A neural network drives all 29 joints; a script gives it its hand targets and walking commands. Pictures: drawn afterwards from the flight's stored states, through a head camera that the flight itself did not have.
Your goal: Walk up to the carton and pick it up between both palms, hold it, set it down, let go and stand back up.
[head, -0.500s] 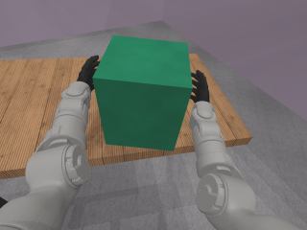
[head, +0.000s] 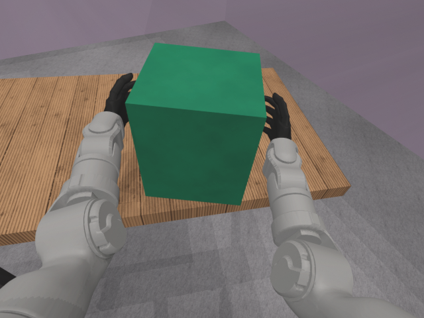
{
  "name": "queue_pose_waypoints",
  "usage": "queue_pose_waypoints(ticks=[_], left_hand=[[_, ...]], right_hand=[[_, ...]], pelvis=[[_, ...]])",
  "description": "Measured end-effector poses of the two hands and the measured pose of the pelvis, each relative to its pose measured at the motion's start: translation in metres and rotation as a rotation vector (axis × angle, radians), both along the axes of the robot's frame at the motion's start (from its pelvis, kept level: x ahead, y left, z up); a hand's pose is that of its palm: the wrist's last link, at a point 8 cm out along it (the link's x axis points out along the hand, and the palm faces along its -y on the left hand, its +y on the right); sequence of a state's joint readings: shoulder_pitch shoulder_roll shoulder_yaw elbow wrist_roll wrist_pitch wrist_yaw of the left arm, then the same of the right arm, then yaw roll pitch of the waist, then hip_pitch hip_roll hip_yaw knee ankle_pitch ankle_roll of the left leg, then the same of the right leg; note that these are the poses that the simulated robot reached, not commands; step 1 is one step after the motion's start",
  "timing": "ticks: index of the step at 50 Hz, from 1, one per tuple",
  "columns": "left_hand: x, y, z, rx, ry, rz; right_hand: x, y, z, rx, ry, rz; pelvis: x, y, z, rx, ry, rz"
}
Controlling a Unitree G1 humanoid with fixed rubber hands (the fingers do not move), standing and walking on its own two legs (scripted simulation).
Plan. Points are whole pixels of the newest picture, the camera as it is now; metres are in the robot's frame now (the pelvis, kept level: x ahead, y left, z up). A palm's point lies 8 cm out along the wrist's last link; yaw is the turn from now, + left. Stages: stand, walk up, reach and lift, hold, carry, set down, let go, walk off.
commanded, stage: set down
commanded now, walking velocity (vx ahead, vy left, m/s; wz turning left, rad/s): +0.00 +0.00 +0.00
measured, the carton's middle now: (199, 128) +0.46 +0.01 +0.11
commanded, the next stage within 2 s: none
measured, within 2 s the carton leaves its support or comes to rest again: neither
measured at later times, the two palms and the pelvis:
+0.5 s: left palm (108, 117) +0.45 +0.19 +0.13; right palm (283, 137) +0.42 -0.16 +0.12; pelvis +0.01 -0.01 +0.00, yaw +0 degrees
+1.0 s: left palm (71, 76) +0.44 +0.22 +0.23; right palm (305, 105) +0.41 -0.17 +0.20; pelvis -0.01 -0.01 +0.00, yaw +0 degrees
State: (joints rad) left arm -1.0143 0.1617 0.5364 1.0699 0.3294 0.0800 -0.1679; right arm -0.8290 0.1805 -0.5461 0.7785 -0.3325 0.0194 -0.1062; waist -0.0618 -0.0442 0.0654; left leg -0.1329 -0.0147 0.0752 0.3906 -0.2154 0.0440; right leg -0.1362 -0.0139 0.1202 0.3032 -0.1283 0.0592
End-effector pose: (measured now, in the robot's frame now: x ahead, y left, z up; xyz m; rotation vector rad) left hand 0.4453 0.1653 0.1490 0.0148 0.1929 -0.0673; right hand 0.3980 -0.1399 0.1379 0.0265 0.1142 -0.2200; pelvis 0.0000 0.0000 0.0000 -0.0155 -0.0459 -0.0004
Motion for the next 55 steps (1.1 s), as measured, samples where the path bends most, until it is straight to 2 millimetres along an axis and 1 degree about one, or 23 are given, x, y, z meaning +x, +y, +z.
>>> queue_pose_waypoints(ticks=[3,7,12,15,18,22,26,31,34,36,40,45,51,55], left_hand=[[0.001,-0.001,-0.003,0.012,0.005,0.009],[0.005,-0.003,-0.009,0.046,0.026,0.017],[0.010,0.000,-0.023,0.037,0.083,0.041],[0.011,0.007,-0.027,0.027,0.089,0.075],[0.010,0.016,-0.027,0.017,0.092,0.098],[0.009,0.023,-0.025,0.024,0.096,0.095],[0.009,0.020,-0.011,0.023,0.069,0.082],[0.011,0.014,0.015,0.013,0.040,0.063],[0.011,0.013,0.031,0.008,0.031,0.061],[0.011,0.014,0.042,0.002,0.019,0.066],[0.009,0.023,0.058,0.009,0.032,0.086],[0.004,0.039,0.071,0.020,0.032,0.116],[-0.007,0.055,0.084,0.014,0.036,0.123],[-0.015,0.058,0.095,0.005,0.018,0.118]], right_hand=[[0.002,-0.002,-0.004,-0.010,0.011,0.014],[0.004,-0.003,-0.018,0.002,0.053,0.023],[0.010,-0.003,-0.031,0.028,0.100,0.017],[0.015,-0.004,-0.031,0.041,0.100,0.014],[0.018,-0.009,-0.025,0.049,0.085,0.006],[0.019,-0.017,-0.021,0.047,0.093,-0.005],[0.017,-0.020,-0.019,0.074,0.100,-0.007],[0.015,-0.023,-0.011,0.092,0.109,-0.008],[0.014,-0.024,-0.002,0.081,0.105,-0.007],[0.014,-0.024,0.007,0.077,0.090,-0.007],[0.016,-0.024,0.028,0.061,0.067,-0.002],[0.018,-0.027,0.052,0.047,0.041,-0.003],[0.012,-0.036,0.064,0.066,0.043,-0.014],[0.005,-0.044,0.071,0.065,0.053,-0.024]], pelvis=[[0.000,0.000,0.000,0.000,0.000,0.000],[0.001,0.000,0.000,0.000,0.003,0.000],[0.005,0.000,0.000,0.000,0.042,-0.001],[0.010,-0.001,0.000,0.000,0.076,-0.001],[0.013,-0.002,0.000,0.000,0.085,-0.002],[0.013,-0.005,0.000,-0.001,0.085,-0.004],[0.011,-0.007,0.000,-0.001,0.083,-0.006],[0.008,-0.008,0.000,0.000,0.079,-0.005],[0.005,-0.008,0.000,0.000,0.075,-0.005],[0.003,-0.008,0.000,0.000,0.072,-0.005],[0.000,-0.008,0.000,0.001,0.068,-0.005],[-0.003,-0.009,0.000,0.001,0.063,-0.005],[-0.007,-0.009,0.000,0.002,0.058,-0.005],[-0.013,-0.010,0.000,0.003,0.050,-0.004]])
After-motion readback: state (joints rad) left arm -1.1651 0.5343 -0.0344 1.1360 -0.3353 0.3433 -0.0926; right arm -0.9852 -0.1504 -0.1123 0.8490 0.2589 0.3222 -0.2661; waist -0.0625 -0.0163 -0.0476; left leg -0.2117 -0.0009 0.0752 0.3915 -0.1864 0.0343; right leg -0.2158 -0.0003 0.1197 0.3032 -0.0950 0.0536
